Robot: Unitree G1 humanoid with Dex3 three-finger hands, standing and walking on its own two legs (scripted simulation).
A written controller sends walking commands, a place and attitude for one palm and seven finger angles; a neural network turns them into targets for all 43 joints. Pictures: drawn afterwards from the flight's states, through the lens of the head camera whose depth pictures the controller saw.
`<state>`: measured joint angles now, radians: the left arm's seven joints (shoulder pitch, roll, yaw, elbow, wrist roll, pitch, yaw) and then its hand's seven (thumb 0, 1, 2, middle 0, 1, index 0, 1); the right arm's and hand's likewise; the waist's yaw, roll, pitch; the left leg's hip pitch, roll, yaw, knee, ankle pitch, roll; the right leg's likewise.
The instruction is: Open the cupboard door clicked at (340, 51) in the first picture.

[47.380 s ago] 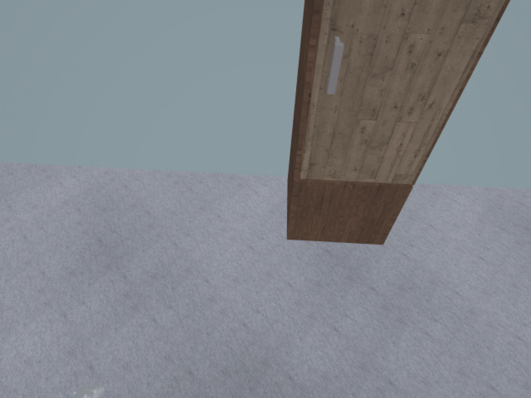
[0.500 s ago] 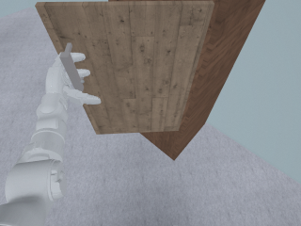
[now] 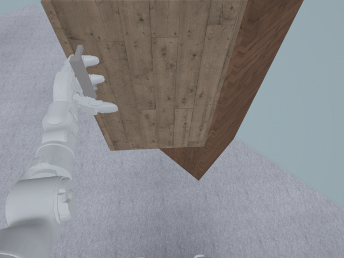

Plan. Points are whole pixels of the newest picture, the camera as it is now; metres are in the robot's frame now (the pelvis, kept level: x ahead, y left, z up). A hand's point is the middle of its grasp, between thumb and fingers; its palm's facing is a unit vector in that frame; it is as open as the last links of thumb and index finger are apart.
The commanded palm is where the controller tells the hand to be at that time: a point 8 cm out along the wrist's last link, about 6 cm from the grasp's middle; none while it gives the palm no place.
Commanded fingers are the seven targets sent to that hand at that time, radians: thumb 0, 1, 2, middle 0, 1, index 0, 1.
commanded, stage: close the thumb around the handle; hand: left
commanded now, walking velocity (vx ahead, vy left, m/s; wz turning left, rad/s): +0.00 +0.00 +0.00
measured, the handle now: (86, 74) +0.52 +0.19 +0.12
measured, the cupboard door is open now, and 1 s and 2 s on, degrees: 45 52 84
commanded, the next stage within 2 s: pull the door open along its arc in 0.56 s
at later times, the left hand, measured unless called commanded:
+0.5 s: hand (92, 88) +0.48 +0.17 +0.11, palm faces +0.00 -1.00 -0.01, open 5.6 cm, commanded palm +0.45 +0.22 +0.12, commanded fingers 0.00 0.90 0.90 -0.40 -1.35 -0.40 -1.35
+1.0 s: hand (95, 104) +0.43 +0.16 +0.11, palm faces -0.01 -1.00 +0.01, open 5.5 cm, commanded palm +0.37 +0.21 +0.12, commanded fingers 0.00 0.90 0.90 -0.40 -1.35 -0.40 -1.35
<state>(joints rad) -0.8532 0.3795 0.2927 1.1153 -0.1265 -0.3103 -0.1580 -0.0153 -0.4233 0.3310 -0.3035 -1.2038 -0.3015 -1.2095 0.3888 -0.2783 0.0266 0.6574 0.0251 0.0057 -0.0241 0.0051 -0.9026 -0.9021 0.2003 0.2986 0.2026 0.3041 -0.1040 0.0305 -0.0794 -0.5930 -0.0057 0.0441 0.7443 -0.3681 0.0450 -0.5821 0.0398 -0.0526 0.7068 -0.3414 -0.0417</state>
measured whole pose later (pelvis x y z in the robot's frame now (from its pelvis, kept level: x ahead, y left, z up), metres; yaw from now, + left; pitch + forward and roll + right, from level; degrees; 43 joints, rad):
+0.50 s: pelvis +0.00 +0.00 +0.00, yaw -1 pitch +13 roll -1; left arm -0.83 0.40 0.32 1.10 -0.13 -0.31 -0.20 0.00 0.72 0.82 -0.39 -1.33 -0.39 -1.33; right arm 0.41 -0.28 0.03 0.64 0.03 0.01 -0.02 0.01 -0.90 -0.90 0.20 0.30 0.20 0.30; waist -0.11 0.03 -0.09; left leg -0.60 0.00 0.05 0.75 -0.38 0.05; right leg -0.59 0.05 -0.04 0.70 -0.34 -0.04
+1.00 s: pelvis +0.01 +0.01 +0.01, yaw -2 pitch +10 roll -1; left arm -0.51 0.27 0.26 0.71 -0.18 -0.24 -0.15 0.01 0.77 0.80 -0.39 -1.35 -0.37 -1.35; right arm 0.39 -0.26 0.01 0.60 0.04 0.02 0.00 0.01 -0.90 -0.90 0.20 0.30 0.20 0.30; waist -0.07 0.04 -0.11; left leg -0.50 0.00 0.08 0.70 -0.38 0.05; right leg -0.51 0.05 -0.01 0.67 -0.34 -0.03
